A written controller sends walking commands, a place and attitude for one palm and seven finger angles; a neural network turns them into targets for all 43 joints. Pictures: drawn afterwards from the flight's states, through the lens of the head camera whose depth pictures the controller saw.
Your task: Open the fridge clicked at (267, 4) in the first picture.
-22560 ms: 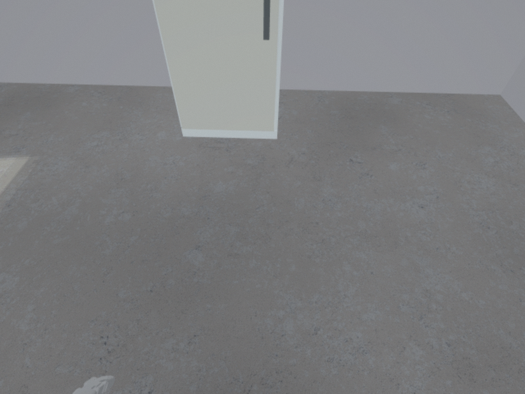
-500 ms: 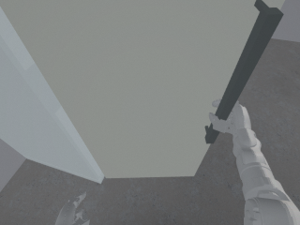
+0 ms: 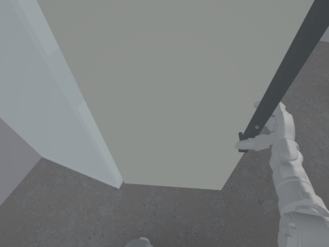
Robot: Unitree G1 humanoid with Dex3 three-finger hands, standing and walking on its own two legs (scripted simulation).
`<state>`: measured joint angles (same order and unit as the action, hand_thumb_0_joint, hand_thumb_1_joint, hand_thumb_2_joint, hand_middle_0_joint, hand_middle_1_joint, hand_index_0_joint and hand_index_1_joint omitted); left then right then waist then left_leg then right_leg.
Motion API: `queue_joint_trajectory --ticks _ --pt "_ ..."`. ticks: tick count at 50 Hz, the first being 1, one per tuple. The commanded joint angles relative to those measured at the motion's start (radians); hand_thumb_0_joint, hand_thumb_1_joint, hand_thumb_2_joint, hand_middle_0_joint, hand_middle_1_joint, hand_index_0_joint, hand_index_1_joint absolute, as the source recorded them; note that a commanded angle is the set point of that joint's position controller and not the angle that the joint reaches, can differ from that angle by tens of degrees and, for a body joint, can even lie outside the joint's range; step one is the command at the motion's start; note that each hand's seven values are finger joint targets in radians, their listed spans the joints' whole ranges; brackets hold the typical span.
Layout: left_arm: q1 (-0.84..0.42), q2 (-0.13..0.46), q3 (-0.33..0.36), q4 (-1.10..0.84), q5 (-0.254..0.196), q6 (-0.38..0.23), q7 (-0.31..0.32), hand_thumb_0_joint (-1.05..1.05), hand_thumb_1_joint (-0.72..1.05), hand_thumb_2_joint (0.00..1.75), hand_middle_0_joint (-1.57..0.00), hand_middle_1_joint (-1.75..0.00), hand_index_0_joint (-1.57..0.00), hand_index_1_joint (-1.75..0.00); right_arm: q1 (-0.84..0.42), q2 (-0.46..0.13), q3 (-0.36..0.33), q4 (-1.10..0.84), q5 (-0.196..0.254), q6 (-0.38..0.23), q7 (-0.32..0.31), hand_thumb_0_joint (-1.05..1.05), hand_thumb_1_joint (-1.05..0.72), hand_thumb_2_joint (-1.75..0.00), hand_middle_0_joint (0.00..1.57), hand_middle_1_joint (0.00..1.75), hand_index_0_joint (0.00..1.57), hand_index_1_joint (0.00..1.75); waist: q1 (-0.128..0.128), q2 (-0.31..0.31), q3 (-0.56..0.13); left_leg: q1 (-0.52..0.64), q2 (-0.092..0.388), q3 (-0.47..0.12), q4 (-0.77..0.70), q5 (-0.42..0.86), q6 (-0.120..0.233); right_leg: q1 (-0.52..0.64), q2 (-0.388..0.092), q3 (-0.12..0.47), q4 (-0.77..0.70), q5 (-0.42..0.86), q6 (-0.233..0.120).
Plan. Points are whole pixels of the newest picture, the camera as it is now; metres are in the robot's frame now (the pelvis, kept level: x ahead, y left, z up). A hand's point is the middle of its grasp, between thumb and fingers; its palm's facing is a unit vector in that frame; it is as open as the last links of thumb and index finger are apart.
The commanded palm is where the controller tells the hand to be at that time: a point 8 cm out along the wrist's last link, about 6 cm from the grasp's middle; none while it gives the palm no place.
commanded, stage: slip the hand off the handle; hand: right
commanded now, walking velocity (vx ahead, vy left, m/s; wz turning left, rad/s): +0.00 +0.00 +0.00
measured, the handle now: (268, 93) +0.48 -0.17 +0.13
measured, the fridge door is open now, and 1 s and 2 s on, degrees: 73 71 71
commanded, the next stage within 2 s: draw the hand back to the body in 1.38 s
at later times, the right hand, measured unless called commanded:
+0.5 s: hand (281, 131) +0.43 -0.24 +0.04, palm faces +0.13 +0.98 -0.16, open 14.5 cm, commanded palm +0.41 -0.28 +0.06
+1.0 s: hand (291, 153) +0.37 -0.25 +0.03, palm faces +0.13 +0.98 -0.15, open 14.6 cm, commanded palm +0.34 -0.29 +0.06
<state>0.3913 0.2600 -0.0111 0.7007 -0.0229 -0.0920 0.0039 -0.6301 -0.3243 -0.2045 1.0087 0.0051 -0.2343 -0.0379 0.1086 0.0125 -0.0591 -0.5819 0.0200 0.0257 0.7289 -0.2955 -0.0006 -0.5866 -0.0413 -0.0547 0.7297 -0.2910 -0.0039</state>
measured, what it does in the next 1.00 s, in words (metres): stands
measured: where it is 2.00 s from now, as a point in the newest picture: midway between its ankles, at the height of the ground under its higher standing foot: outside the picture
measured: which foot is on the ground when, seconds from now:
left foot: down 0.00-1.00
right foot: down 0.00-1.00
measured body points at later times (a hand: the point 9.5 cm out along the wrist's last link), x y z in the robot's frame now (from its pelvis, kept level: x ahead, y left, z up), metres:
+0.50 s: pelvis +0.03 -0.01 +0.00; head +0.08 -0.03 +0.44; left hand +0.13 +0.25 -0.10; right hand +0.42 -0.29 +0.05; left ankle +0.04 +0.12 -0.71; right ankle +0.04 -0.12 -0.71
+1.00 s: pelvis +0.04 -0.01 +0.00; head +0.07 -0.02 +0.45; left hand +0.14 +0.25 -0.10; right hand +0.36 -0.30 +0.04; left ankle +0.04 +0.12 -0.71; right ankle +0.04 -0.12 -0.71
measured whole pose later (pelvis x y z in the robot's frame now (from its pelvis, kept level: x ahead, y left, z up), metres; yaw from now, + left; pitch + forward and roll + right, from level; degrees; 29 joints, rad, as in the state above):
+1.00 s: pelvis +0.04 -0.01 +0.00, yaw -1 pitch +9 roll +1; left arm 0.36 0.27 -0.01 0.59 -0.04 -0.07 0.02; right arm -0.20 -0.36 -0.28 0.56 0.11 -0.16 0.16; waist 0.04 -0.01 -0.11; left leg -0.55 0.02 0.04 0.76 -0.37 -0.01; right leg -0.57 -0.04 -0.04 0.79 -0.38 -0.01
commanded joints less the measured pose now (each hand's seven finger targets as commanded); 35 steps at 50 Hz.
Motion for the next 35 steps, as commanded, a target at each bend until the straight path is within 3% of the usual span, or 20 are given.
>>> queue_joint_trajectory --ticks 1,3,4,5,7,10,12,14,17,20,22,23,25,26,27,28,30,32,34,35 --pt "-0.018 0.172 0.066 -0.126 0.002 -0.047 0.015 0.00 0.90 0.90 -0.20 -0.30 -0.20 -0.30 -0.440 -0.212 -0.054 -0.227 0.017 -0.066 -0.006 0.00 0.55 -0.20 0.25 1.15 0.25 1.15 -0.021 0.026 -0.295 0.116 -0.023 -0.037 -0.161 -0.065 0.010 0.116 0.044 0.021 -0.108 -0.067 -0.033" --pt "-0.009 0.166 0.066 -0.124 0.002 -0.045 0.013 0.00 0.90 0.90 -0.20 -0.30 -0.20 -0.30 -0.435 -0.192 -0.042 -0.224 0.014 -0.062 -0.009 0.00 0.55 -0.20 0.25 1.15 0.25 1.15 -0.018 0.023 -0.276 0.109 -0.028 -0.025 -0.148 -0.014 0.010 0.124 0.041 0.028 -0.103 -0.033 -0.033" --pt "-0.001 0.168 0.069 -0.121 0.003 -0.043 0.010 0.00 0.90 0.90 -0.20 -0.30 -0.20 -0.30 -0.424 -0.200 -0.054 -0.237 0.012 -0.059 -0.010 0.00 0.55 -0.20 0.25 1.15 0.25 1.15 -0.025 0.010 -0.299 0.115 -0.029 -0.022 -0.135 0.022 0.012 0.141 0.040 0.030 -0.101 -0.002 -0.030" --pt "0.006 0.173 0.066 -0.109 0.006 -0.036 0.015 0.00 0.90 0.90 -0.20 -0.30 -0.20 -0.30 -0.420 -0.260 -0.097 -0.170 -0.003 -0.054 -0.011 0.00 0.55 -0.20 0.25 1.15 0.25 1.15 -0.022 0.028 -0.268 0.099 -0.028 -0.019 -0.124 0.035 0.010 0.110 0.041 0.031 -0.087 -0.001 -0.030" --pt "0.011 0.176 0.062 -0.120 0.008 -0.021 0.017 0.00 0.90 0.90 -0.20 -0.30 -0.20 -0.30 -0.411 -0.336 -0.153 -0.185 -0.012 -0.052 -0.009 0.00 0.55 -0.20 0.25 1.15 0.25 1.15 -0.041 0.027 -0.289 0.136 -0.023 -0.027 -0.110 0.072 0.012 0.087 0.049 0.029 -0.081 0.029 -0.035" --pt "0.005 0.161 0.065 -0.146 0.006 -0.012 0.012 0.00 0.90 0.90 -0.20 -0.30 -0.20 -0.30 -0.333 -0.278 -0.123 -0.229 -0.010 -0.047 0.014 0.00 0.55 -0.20 0.25 1.15 0.25 1.15 -0.065 -0.036 -0.358 0.153 -0.028 -0.014 -0.080 0.174 0.019 0.150 0.048 0.025 -0.071 0.123 -0.025" --pt "0.010 0.165 0.067 -0.154 0.006 -0.006 0.010 0.00 0.90 0.90 -0.20 -0.30 -0.20 -0.30 -0.322 -0.291 -0.132 -0.276 -0.005 -0.044 0.025 0.00 0.55 -0.20 0.25 1.15 0.25 1.15 -0.065 -0.070 -0.387 0.148 -0.031 -0.007 -0.062 0.225 0.026 0.190 0.043 0.036 -0.058 0.198 -0.022" --pt "0.012 0.161 0.073 -0.162 0.003 -0.003 0.003 0.00 0.90 0.90 -0.20 -0.30 -0.20 -0.30 -0.289 -0.234 -0.090 -0.330 0.002 -0.044 0.044 0.00 0.55 -0.20 0.25 1.15 0.25 1.15 -0.061 -0.099 -0.412 0.130 -0.034 -0.001 -0.054 0.255 0.025 0.244 0.034 0.042 -0.049 0.271 -0.014" --pt "0.014 0.168 0.079 -0.168 -0.002 -0.002 0.006 0.00 0.90 0.90 -0.20 -0.30 -0.20 -0.30 -0.277 -0.205 -0.061 -0.366 0.026 -0.038 0.081 0.00 0.55 -0.20 0.25 1.15 0.25 1.15 -0.040 -0.056 -0.385 0.106 -0.042 0.005 -0.055 0.259 0.024 0.256 0.024 0.054 -0.034 0.305 -0.016" --pt "0.005 0.168 0.079 -0.159 -0.011 -0.002 0.014 0.00 0.90 0.90 -0.20 -0.30 -0.20 -0.30 -0.277 -0.163 -0.020 -0.336 0.041 -0.018 0.117 0.00 0.55 -0.20 0.25 1.15 0.25 1.15 -0.023 -0.029 -0.312 0.070 -0.044 0.011 -0.067 0.217 0.020 0.231 0.021 0.056 -0.036 0.244 -0.015" --pt "0.007 0.173 0.077 -0.157 -0.015 -0.004 0.023 0.00 0.90 0.90 -0.20 -0.30 -0.20 -0.30 -0.345 -0.175 -0.019 -0.371 0.046 -0.018 0.127 0.00 0.55 -0.20 0.25 1.15 0.25 1.15 -0.011 -0.056 -0.302 0.043 -0.043 0.011 -0.066 0.199 0.023 0.247 0.021 0.069 -0.039 0.236 -0.015" --pt "0.006 0.170 0.077 -0.149 -0.014 -0.004 0.024 0.00 0.90 0.90 -0.20 -0.30 -0.20 -0.30 -0.333 -0.179 -0.016 -0.353 0.040 -0.015 0.130 0.00 0.55 -0.20 0.25 1.15 0.25 1.15 -0.017 -0.062 -0.301 0.035 -0.043 0.015 -0.064 0.185 0.022 0.247 0.019 0.072 -0.036 0.231 -0.013" --pt "0.008 0.171 0.071 -0.146 -0.012 -0.003 0.026 0.00 0.90 0.90 -0.20 -0.30 -0.20 -0.30 -0.326 -0.221 -0.052 -0.333 0.038 -0.013 0.133 0.00 0.55 -0.20 0.25 1.15 0.25 1.15 -0.028 -0.063 -0.297 0.033 -0.041 0.016 -0.059 0.171 0.025 0.233 0.023 0.077 -0.035 0.213 -0.010" --pt "0.012 0.178 0.071 -0.147 -0.010 0.000 0.028 0.00 0.90 0.90 -0.20 -0.30 -0.20 -0.30 -0.356 -0.266 -0.086 -0.362 0.035 -0.023 0.132 0.00 0.55 -0.20 0.25 1.15 0.25 1.15 -0.028 -0.058 -0.336 0.045 -0.039 0.015 -0.052 0.183 0.026 0.242 0.025 0.085 -0.036 0.225 -0.009" --pt "0.011 0.179 0.072 -0.152 -0.008 0.001 0.031 0.00 0.90 0.90 -0.20 -0.30 -0.20 -0.30 -0.327 -0.310 -0.118 -0.373 0.029 -0.028 0.130 0.00 0.55 -0.20 0.25 1.15 0.25 1.15 -0.046 -0.090 -0.352 0.057 -0.039 0.009 -0.044 0.198 0.029 0.246 0.026 0.081 -0.027 0.255 -0.009" --pt "0.006 0.169 0.065 -0.154 -0.008 0.002 0.029 0.00 0.90 0.90 -0.20 -0.30 -0.20 -0.30 -0.327 -0.287 -0.093 -0.372 0.025 -0.032 0.132 0.00 0.55 -0.20 0.25 1.15 0.25 1.15 -0.044 -0.104 -0.364 0.056 -0.038 0.013 -0.039 0.199 0.027 0.253 0.026 0.082 -0.024 0.265 -0.007" --pt "0.009 0.165 0.067 -0.154 -0.004 0.001 0.027 0.00 0.90 0.90 -0.20 -0.30 -0.20 -0.30 -0.303 -0.293 -0.105 -0.387 0.024 -0.038 0.135 0.00 0.55 -0.20 0.25 1.15 0.25 1.15 -0.054 -0.130 -0.395 0.054 -0.039 0.014 -0.028 0.216 0.027 0.279 0.022 0.086 -0.013 0.318 0.001" --pt "0.014 0.173 0.066 -0.165 -0.003 0.005 0.027 0.00 0.90 0.90 -0.20 -0.30 -0.20 -0.30 -0.265 -0.349 -0.149 -0.403 0.026 -0.037 0.141 0.00 0.55 -0.20 0.25 1.15 0.25 1.15 -0.066 -0.132 -0.424 0.078 -0.041 0.010 -0.023 0.244 0.029 0.281 0.023 0.087 -0.007 0.364 0.002" --pt "0.012 0.171 0.066 -0.172 -0.005 0.008 0.024 0.00 0.90 0.90 -0.20 -0.30 -0.20 -0.30 -0.201 -0.343 -0.163 -0.387 0.042 -0.021 0.159 0.00 0.55 -0.20 0.25 1.15 0.25 1.15 -0.070 -0.100 -0.417 0.100 -0.041 0.009 -0.029 0.264 0.023 0.254 0.025 0.073 -0.008 0.352 -0.002" --pt "0.005 0.167 0.065 -0.182 -0.007 0.010 0.024 0.00 0.90 0.90 -0.20 -0.30 -0.20 -0.30 -0.132 -0.331 -0.155 -0.378 0.047 -0.009 0.170 0.00 0.55 -0.20 0.25 1.15 0.25 1.15 -0.084 -0.088 -0.397 0.118 -0.041 0.013 -0.029 0.262 0.025 0.228 0.022 0.068 -0.012 0.348 -0.003"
